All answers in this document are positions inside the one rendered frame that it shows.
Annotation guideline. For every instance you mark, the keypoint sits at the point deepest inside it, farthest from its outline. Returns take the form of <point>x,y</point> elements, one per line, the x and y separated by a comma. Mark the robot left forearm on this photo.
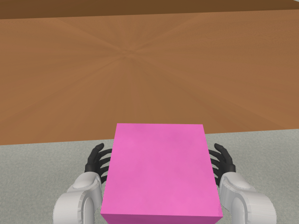
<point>82,199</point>

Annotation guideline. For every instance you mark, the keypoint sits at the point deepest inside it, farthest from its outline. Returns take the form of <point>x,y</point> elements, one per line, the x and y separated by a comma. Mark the robot right forearm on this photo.
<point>244,203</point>

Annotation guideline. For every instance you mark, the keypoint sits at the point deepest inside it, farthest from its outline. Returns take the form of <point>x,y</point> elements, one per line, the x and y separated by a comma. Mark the robot right hand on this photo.
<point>225,163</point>

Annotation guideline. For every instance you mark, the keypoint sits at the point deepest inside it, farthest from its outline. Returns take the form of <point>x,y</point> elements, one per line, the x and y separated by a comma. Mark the robot left hand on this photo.
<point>94,163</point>

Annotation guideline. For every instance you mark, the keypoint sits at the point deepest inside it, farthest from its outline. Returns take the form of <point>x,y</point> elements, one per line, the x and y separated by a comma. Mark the carton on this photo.
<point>160,174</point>

